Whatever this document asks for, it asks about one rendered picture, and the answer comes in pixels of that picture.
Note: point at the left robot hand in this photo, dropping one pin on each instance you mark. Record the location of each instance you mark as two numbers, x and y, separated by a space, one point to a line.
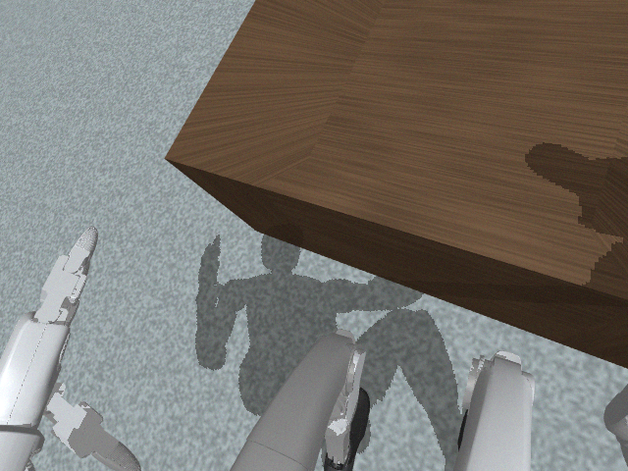
31 363

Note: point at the left robot foot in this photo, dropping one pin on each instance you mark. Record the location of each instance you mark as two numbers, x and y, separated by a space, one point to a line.
357 432

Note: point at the right robot arm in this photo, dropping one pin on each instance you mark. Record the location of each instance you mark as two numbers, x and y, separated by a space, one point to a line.
616 419

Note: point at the left robot arm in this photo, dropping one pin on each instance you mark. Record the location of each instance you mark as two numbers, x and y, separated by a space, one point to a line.
17 446

